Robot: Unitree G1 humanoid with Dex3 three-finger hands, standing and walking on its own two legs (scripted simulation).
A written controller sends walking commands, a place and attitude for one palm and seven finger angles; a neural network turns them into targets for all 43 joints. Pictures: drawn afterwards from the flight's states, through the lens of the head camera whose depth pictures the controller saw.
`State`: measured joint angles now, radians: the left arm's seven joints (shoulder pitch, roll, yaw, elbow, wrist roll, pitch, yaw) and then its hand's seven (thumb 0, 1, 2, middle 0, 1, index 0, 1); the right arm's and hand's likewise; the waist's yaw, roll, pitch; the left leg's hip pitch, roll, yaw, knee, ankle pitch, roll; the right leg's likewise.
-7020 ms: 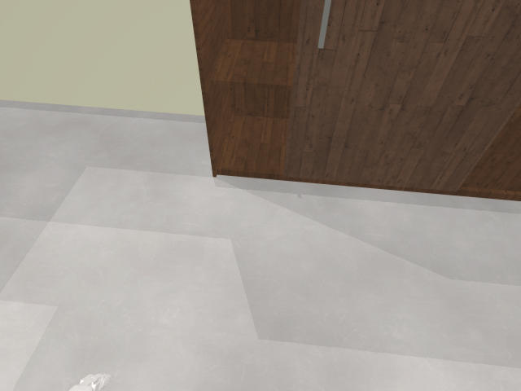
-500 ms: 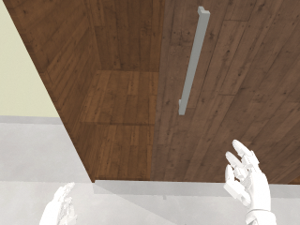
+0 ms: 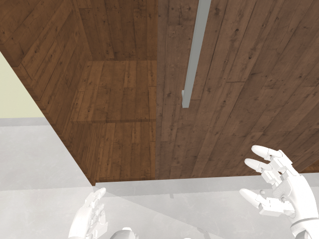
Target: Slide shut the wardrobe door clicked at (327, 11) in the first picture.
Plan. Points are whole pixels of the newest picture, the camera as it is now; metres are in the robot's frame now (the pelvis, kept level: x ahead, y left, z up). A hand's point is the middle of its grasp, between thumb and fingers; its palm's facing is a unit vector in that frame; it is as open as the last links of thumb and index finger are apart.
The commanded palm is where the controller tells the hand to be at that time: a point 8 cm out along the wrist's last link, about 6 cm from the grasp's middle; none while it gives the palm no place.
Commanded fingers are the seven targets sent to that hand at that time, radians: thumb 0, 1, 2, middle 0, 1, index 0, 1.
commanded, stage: raise the hand with hooked fingers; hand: right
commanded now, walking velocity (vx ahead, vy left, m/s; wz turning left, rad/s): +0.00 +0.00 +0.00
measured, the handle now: (192, 54) +0.51 -0.05 +0.21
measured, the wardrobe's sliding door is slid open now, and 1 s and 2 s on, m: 0.37 0.37 0.37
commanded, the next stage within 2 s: move the hooked fingers beside the handle in 1.34 s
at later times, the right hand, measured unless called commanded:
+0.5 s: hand (298, 162) +0.26 -0.25 +0.14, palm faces -0.02 +1.00 -0.09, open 13.5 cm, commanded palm +0.24 -0.30 +0.15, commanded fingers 0.00 0.50 -0.30 0.30 1.20 0.30 1.20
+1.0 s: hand out of the picture +0.30 -0.27 +0.19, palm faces -0.02 +1.00 -0.10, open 14.0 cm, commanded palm +0.27 -0.31 +0.19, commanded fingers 0.00 0.50 -0.30 0.30 1.20 0.30 1.20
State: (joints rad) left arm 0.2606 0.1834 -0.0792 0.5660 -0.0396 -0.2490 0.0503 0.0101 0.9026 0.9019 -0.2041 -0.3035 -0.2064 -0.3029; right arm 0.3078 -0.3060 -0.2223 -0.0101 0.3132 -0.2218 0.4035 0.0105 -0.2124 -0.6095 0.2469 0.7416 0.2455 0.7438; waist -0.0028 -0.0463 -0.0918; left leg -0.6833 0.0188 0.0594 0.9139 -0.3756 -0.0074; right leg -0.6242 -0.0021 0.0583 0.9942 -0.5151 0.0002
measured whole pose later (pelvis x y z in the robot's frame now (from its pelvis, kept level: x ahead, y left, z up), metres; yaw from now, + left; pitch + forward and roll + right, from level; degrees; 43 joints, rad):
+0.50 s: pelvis +0.02 +0.00 +0.03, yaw +0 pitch +3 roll +2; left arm 0.26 0.27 -0.04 0.58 -0.06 -0.31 0.08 0.01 0.91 0.90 -0.20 -0.30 -0.20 -0.30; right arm 0.16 -0.38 -0.36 0.08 0.35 -0.14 0.44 0.00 0.37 -0.36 0.29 1.11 0.29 1.12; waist -0.02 -0.04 -0.07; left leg -0.43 0.02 0.05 0.69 -0.31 -0.01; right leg -0.37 0.00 0.05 0.76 -0.44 -0.01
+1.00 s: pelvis +0.03 +0.00 +0.05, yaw +0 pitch +1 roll +1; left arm 0.28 0.29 -0.06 0.63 -0.06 -0.29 0.09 0.01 0.90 0.90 -0.20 -0.30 -0.20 -0.30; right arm -0.06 -0.48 -0.47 0.27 0.36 -0.03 0.55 -0.01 0.50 -0.30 0.30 1.20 0.30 1.20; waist -0.02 -0.06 -0.05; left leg -0.33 0.01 0.04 0.56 -0.25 -0.01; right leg -0.25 0.00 0.04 0.60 -0.37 0.00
